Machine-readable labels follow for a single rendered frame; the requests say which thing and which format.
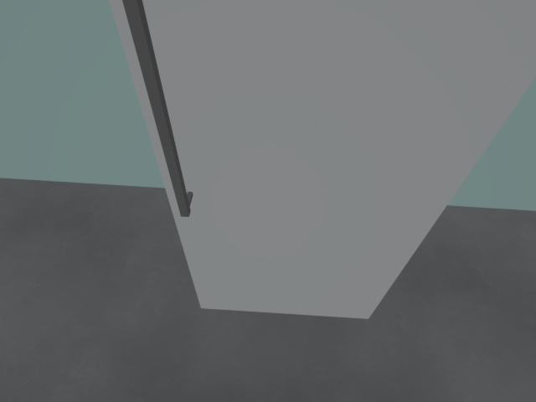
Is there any handle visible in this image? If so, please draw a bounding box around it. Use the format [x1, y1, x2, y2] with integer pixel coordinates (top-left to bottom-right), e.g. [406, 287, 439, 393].
[122, 0, 193, 217]

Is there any fridge door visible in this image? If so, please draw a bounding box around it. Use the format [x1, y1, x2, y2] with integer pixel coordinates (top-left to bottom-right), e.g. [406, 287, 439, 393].
[109, 0, 536, 319]

